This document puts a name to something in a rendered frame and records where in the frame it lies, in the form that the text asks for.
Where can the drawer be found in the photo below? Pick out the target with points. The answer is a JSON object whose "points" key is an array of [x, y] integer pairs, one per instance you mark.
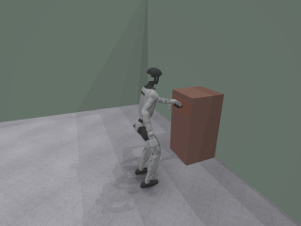
{"points": [[186, 107]]}

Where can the cabinet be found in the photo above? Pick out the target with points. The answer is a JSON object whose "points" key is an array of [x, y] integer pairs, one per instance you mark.
{"points": [[193, 139]]}

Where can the robot right foot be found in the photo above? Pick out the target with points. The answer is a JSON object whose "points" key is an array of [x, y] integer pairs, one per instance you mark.
{"points": [[151, 183]]}

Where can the right robot forearm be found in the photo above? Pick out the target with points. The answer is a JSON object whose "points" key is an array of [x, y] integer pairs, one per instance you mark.
{"points": [[147, 123]]}

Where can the left robot forearm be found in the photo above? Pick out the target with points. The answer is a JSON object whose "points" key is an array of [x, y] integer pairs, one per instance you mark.
{"points": [[163, 100]]}

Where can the left robot hand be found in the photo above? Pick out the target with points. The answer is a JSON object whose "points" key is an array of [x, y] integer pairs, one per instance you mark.
{"points": [[173, 101]]}

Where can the robot right upper arm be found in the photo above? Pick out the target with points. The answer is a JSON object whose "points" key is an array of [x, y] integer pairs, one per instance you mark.
{"points": [[152, 97]]}

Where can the robot head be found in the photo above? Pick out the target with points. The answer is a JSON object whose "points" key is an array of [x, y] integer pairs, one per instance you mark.
{"points": [[155, 73]]}

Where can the right robot hand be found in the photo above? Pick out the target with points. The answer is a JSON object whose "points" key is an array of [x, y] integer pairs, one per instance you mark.
{"points": [[154, 143]]}

